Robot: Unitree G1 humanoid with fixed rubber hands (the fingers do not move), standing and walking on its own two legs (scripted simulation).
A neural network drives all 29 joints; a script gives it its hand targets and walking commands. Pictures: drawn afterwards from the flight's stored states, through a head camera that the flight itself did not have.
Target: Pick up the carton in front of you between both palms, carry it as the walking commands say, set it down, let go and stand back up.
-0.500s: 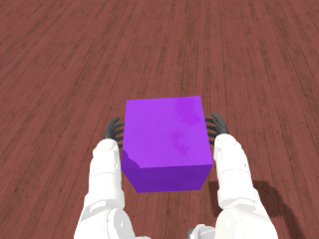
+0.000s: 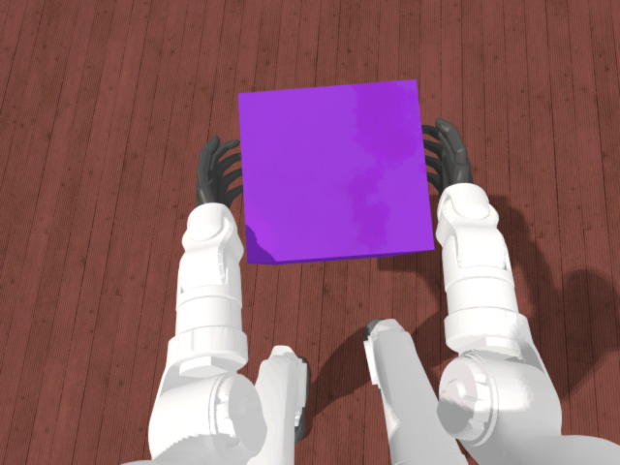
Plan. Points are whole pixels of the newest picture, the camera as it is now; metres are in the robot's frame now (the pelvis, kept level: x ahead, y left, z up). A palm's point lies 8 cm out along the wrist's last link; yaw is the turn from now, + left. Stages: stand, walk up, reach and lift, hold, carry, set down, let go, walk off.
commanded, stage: set down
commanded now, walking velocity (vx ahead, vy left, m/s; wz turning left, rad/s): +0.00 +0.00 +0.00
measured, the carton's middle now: (330, 191) +0.45 -0.04 -0.15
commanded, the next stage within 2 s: none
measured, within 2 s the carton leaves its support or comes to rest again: rests again in 1.56 s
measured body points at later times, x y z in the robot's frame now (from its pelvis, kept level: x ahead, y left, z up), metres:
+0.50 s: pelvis -0.03 -0.01 -0.13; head +0.28 -0.06 +0.21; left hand +0.49 +0.08 -0.23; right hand +0.47 -0.23 -0.24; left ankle +0.03 +0.12 -0.61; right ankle +0.10 -0.13 -0.61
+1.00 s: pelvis -0.05 -0.01 -0.22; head +0.32 -0.07 +0.03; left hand +0.52 +0.05 -0.38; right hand +0.50 -0.25 -0.39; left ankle +0.03 +0.12 -0.61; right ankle +0.09 -0.13 -0.61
